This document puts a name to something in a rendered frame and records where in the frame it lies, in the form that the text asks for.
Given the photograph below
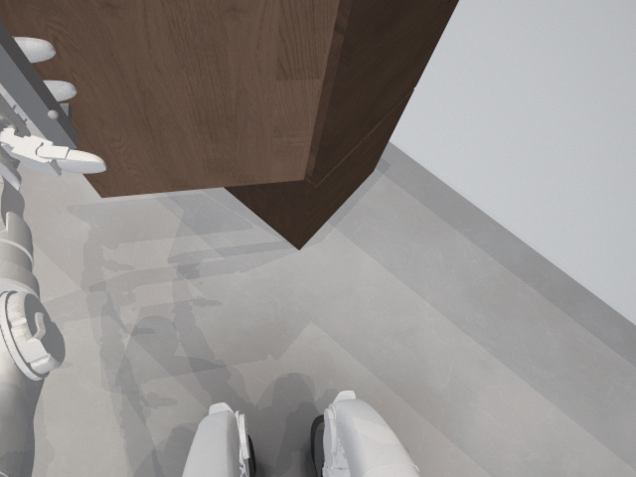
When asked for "robot left hand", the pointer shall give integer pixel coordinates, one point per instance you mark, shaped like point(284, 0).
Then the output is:
point(34, 152)

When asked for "right robot shin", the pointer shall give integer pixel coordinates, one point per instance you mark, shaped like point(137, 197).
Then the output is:
point(336, 466)

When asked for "left robot upper arm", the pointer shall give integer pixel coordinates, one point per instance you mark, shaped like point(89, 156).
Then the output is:
point(31, 345)

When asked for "handle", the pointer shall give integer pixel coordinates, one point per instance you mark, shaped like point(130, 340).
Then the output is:
point(23, 83)

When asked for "cupboard door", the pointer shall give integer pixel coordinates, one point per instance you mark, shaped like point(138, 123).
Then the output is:
point(179, 95)

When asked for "robot left forearm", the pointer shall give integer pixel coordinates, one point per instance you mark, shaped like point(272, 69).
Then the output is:
point(16, 245)

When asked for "right robot thigh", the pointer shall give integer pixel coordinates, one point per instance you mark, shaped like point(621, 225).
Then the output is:
point(371, 447)

